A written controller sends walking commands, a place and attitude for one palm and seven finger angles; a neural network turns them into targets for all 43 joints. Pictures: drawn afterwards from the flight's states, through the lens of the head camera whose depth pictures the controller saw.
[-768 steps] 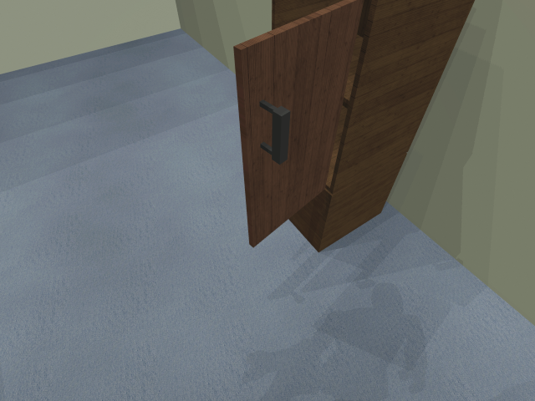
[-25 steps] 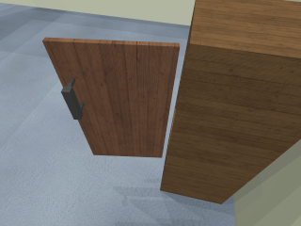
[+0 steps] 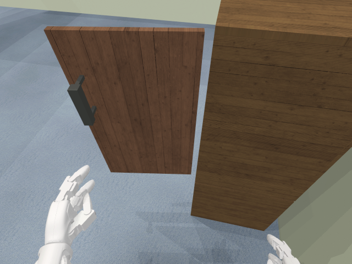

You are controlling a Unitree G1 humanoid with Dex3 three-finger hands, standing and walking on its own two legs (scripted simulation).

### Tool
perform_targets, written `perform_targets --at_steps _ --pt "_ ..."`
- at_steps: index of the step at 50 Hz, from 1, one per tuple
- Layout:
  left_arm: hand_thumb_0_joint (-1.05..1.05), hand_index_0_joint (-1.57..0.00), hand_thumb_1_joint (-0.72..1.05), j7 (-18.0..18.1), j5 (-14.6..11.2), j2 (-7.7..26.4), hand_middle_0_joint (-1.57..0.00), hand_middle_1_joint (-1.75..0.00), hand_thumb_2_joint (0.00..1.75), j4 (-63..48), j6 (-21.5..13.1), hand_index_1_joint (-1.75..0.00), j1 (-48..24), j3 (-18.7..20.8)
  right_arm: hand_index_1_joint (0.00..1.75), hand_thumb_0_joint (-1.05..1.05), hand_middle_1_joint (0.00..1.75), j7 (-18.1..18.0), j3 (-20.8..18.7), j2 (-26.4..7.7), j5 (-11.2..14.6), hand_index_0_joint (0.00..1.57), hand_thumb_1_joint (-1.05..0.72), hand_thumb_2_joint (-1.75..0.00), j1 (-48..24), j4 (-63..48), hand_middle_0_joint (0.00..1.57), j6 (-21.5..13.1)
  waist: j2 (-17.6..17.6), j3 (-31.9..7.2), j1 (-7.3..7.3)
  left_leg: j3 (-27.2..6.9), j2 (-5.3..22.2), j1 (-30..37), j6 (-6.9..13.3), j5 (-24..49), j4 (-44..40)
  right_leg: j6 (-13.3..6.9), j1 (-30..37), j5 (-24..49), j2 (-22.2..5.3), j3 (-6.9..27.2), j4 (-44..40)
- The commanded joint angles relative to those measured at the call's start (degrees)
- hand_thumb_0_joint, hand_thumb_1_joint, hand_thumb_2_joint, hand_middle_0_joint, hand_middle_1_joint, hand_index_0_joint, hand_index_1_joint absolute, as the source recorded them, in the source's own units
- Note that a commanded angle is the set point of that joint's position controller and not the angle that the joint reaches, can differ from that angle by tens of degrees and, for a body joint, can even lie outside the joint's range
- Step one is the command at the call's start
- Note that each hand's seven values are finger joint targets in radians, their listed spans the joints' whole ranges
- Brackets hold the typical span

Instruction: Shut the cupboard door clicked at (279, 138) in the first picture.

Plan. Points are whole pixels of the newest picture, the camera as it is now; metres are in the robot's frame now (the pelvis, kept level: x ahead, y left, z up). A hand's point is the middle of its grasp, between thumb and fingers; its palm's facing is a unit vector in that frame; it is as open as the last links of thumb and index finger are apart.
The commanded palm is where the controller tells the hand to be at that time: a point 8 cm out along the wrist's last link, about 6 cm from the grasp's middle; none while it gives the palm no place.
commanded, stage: raise the hand and make a fist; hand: left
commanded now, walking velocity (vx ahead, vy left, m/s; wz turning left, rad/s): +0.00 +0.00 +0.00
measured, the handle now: (85, 100) +0.49 +0.25 +0.11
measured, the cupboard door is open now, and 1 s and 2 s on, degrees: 100 100 100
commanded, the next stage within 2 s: bring the fist close to the handle in 1.70 s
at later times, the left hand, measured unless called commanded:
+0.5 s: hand (88, 231) +0.19 +0.19 +0.02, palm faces -0.05 -1.00 -0.01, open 4.7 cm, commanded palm +0.16 +0.24 +0.03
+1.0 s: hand (67, 220) +0.19 +0.21 +0.08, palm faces +0.01 -1.00 -0.04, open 3.1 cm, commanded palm +0.17 +0.26 +0.08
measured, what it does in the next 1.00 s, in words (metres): stands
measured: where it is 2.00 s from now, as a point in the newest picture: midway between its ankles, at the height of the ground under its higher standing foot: outside the picture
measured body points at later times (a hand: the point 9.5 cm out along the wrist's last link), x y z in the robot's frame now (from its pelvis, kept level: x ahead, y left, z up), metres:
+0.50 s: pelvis -0.03 +0.00 -0.04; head +0.02 +0.00 +0.41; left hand +0.19 +0.24 +0.02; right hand +0.14 -0.22 -0.12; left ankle +0.04 +0.13 -0.71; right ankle -0.04 -0.11 -0.71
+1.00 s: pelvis -0.02 +0.02 -0.02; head +0.00 +0.02 +0.43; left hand +0.19 +0.26 +0.08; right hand +0.17 -0.19 -0.07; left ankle +0.04 +0.13 -0.71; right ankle -0.04 -0.11 -0.71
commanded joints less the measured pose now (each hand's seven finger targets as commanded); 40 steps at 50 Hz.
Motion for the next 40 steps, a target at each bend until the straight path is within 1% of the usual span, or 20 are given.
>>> perform_targets --at_steps 1,2,3,4,5,7,9,12,13,16,19,22,23,26,27,28,31,36,37,40 --pt "0.00 -0.40 0.90 -17.22 -5.41 5.24 -0.40 -0.52 0.90 2.66 -17.06 -0.52 13.58 6.44 0.30 0.00 0.30 1.44 -4.47 -7.53 0.19 0.20 -0.90 -0.90 -7.76 -13.74 0.20 -2.65 -12.41 -8.23 5.27 -1.08 -2.06 -9.98 -0.72 4.39 11.43 0.60 -14.44 19.08 0.25 2.71 6.75" --pt "0.00 -0.42 0.90 -19.18 -5.95 9.25 -0.42 -0.54 0.90 3.34 -16.15 -0.54 14.61 10.72 0.30 0.00 0.30 1.37 -4.73 -7.54 0.95 0.20 -0.90 -0.90 -7.77 -15.76 0.20 -1.73 -6.13 -8.32 6.78 -0.06 -1.99 -11.08 -0.34 3.45 12.34 0.03 -13.68 16.46 -0.26 4.95 6.51" --pt "0.00 -0.44 0.90 -20.67 -7.40 10.20 -0.44 -0.56 0.90 -1.57 -13.98 -0.56 12.68 10.48 0.30 0.00 0.30 1.19 -4.37 -8.19 1.22 0.20 -0.90 -0.90 -8.16 -18.74 0.20 -0.97 -1.93 -11.15 6.92 0.76 -2.60 -10.60 0.16 2.69 12.84 0.08 -12.10 13.87 -0.50 6.28 5.94" --pt "0.00 -0.46 0.90 -20.99 -8.66 12.09 -0.46 -0.58 0.90 -6.05 -11.20 -0.58 10.91 12.21 0.30 0.00 0.30 0.68 -4.31 -7.87 1.74 0.20 -0.90 -0.90 -8.64 -20.81 0.20 -0.28 -0.47 -13.26 7.18 1.17 -2.64 -10.41 0.44 1.15 13.15 0.37 -11.19 9.86 -0.68 7.58 4.40" --pt "0.00 -0.47 0.90 -20.41 -9.89 12.38 -0.47 -0.60 0.90 -9.64 -9.03 -0.60 8.31 12.30 0.30 0.00 0.30 -0.03 -3.72 -7.27 2.36 0.20 -0.90 -0.90 -8.88 -22.49 0.20 0.30 -2.48 -13.61 6.54 1.18 -2.65 -11.71 0.68 -3.46 13.38 1.46 -11.06 1.70 -1.44 10.60 0.64" --pt "0.00 -0.51 0.90 -17.39 -9.96 13.94 -0.51 -0.64 0.90 -18.19 -7.29 -0.64 0.32 12.51 0.30 0.00 0.30 -1.54 -3.49 -7.35 2.35 0.20 -0.90 -0.90 -7.43 -23.80 0.20 0.64 -2.00 -11.55 3.86 -0.11 -1.33 -11.87 1.42 -6.22 14.77 1.72 -16.16 -6.15 -0.38 10.64 -0.61" --pt "0.00 -0.55 0.90 -14.51 -8.90 13.10 -0.55 -0.68 0.90 -27.68 -9.24 -0.68 -5.00 9.81 0.30 0.00 0.30 -2.36 -3.08 -6.96 1.98 0.20 -0.90 -0.90 -5.60 -23.61 0.20 -0.03 1.70 -11.81 1.76 -1.21 -0.49 -9.56 2.03 -5.94 15.68 1.19 -18.58 -6.86 0.19 10.09 -0.55" --pt "0.00 -0.60 0.90 -13.12 -7.21 12.53 -0.60 -0.74 0.90 -31.93 -12.03 -0.74 -10.43 5.32 0.30 0.00 0.30 -3.78 -2.12 -7.32 1.60 0.20 -0.90 -0.90 -3.98 -21.25 0.20 -1.34 2.42 -9.24 -1.33 -2.77 0.56 -8.80 2.72 -6.34 16.52 0.59 -22.36 -6.32 1.73 8.11 0.88" --pt "0.00 -0.62 0.90 -13.56 -7.13 11.67 -0.62 -0.76 0.90 -30.40 -11.93 -0.76 -10.19 3.77 0.30 0.00 0.30 -4.15 -1.88 -7.51 1.65 0.20 -0.90 -0.90 -3.60 -20.38 0.20 -1.92 2.96 -8.58 -1.69 -3.10 0.58 -9.04 2.68 -6.95 16.20 0.21 -22.72 -6.82 1.98 7.38 1.23" --pt "0.00 -0.68 0.90 -16.00 -7.56 11.44 -0.68 -0.82 0.90 -24.11 -7.70 -0.82 -5.96 2.95 0.30 0.00 0.30 -4.91 -1.47 -8.07 2.22 0.20 -0.90 -0.90 -2.98 -19.60 0.20 -2.45 2.04 -8.20 -1.11 -3.60 0.62 -9.67 2.69 -7.46 14.78 0.28 -21.35 -7.04 2.30 6.65 0.44" --pt "0.00 -0.73 0.90 -16.84 -8.55 13.35 -0.73 -0.88 0.90 -22.42 -1.17 -0.88 -1.09 6.53 0.30 0.00 0.30 -5.06 -1.46 -7.59 2.80 0.20 -0.90 -0.90 -3.21 -20.71 0.20 -1.88 1.29 -11.33 1.71 -3.19 0.21 -7.93 2.55 -4.74 12.37 0.92 -15.47 -4.46 1.38 7.26 -1.68" --pt "0.00 -0.79 0.90 -14.22 -9.06 15.19 -0.79 -0.94 0.90 -23.40 2.85 -0.94 3.90 11.92 0.30 0.00 0.30 -4.74 -1.49 -6.31 2.57 0.20 -0.90 -0.90 -4.17 -21.26 0.20 -0.80 1.22 -13.71 4.53 -3.37 0.04 -5.38 2.15 -0.12 9.67 1.14 -10.04 3.68 1.42 5.52 -0.85" --pt "0.00 -0.81 0.90 -13.32 -9.09 13.00 -0.81 -0.96 0.90 -26.37 2.86 -0.96 4.39 10.30 0.30 0.00 0.30 -4.41 -1.21 -5.84 2.32 0.20 -0.90 -0.90 -3.74 -21.85 0.20 -0.61 1.44 -14.32 4.46 -3.39 0.11 -3.77 2.12 1.81 8.51 0.94 -9.40 7.11 1.61 3.86 -0.06" --pt "0.00 -0.86 0.90 -11.09 -9.15 11.82 -0.86 -1.02 0.90 -26.86 1.58 -1.02 4.57 10.23 0.30 0.00 0.30 -3.85 -1.35 -5.79 1.76 0.20 -0.90 -0.90 -3.37 -21.19 0.20 -0.25 -0.64 -12.10 3.53 -3.73 0.23 -2.36 1.74 3.65 7.27 1.20 -10.33 12.78 2.27 1.41 1.36" --pt "0.00 -0.88 0.90 -10.59 -8.56 12.53 -0.88 -1.04 0.90 -26.16 1.01 -1.04 5.16 10.63 0.30 0.00 0.30 -3.79 -1.31 -6.03 1.60 0.20 -0.90 -0.90 -3.39 -20.88 0.20 -0.11 -0.85 -10.98 3.91 -3.78 0.23 -2.90 1.81 3.71 6.90 0.71 -10.24 11.96 2.74 0.76 1.64" --pt "0.00 -0.90 0.90 -10.78 -8.46 10.64 -0.90 -1.06 0.90 -27.74 -0.04 -1.06 4.64 8.05 0.30 0.00 0.30 -3.50 -1.21 -6.23 1.58 0.20 -0.90 -0.90 -3.07 -21.29 0.20 -0.39 0.67 -11.10 3.13 -3.74 0.16 -1.83 1.82 3.90 6.65 0.59 -11.01 11.95 2.67 0.36 1.94" --pt "0.00 -0.95 0.90 -11.31 -8.28 10.16 -0.95 -1.12 0.90 -28.32 -1.03 -1.12 4.64 6.19 0.30 0.00 0.30 -3.12 -1.24 -7.12 1.55 0.20 -0.90 -0.90 -2.19 -21.40 0.20 -0.73 1.35 -11.06 2.23 -4.01 0.33 -0.19 1.85 2.94 5.88 0.25 -12.46 10.56 3.13 -0.63 2.02" --pt "0.00 -1.04 0.90 -10.99 -7.66 10.96 -1.04 -1.22 0.90 -33.25 -0.44 -1.22 2.53 5.18 0.30 0.00 0.30 -3.23 -0.99 -7.61 1.98 0.20 -0.90 -0.90 -2.07 -21.91 0.20 -1.09 4.20 -12.03 2.23 -4.62 0.52 3.54 1.81 2.42 3.54 -0.29 -11.41 9.62 3.38 -1.42 1.23" --pt "0.00 -1.06 0.90 -10.19 -7.10 12.55 -1.06 -1.24 0.90 -33.66 0.04 -1.24 2.46 6.49 0.30 0.00 0.30 -3.28 -0.90 -7.68 1.88 0.20 -0.90 -0.90 -2.09 -21.77 0.20 -0.99 4.48 -12.09 2.63 -5.02 0.67 3.84 1.82 2.19 2.98 -0.44 -10.76 9.33 3.59 -1.59 1.16" --pt "0.00 -1.12 0.90 -8.93 -6.75 11.11 -1.12 -1.30 0.90 -35.52 0.96 -1.30 2.57 5.28 0.30 0.00 0.30 -3.10 -0.49 -7.35 2.03 0.20 -0.90 -0.90 -2.28 -22.27 0.20 -0.64 5.10 -11.27 2.58 -5.51 0.96 5.70 1.48 1.74 1.11 -0.51 -10.15 9.35 3.67 -2.33 0.48"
